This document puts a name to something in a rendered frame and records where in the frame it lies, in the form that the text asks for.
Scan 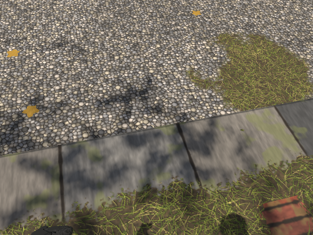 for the robot left hand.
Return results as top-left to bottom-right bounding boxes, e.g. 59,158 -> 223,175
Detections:
31,225 -> 73,235

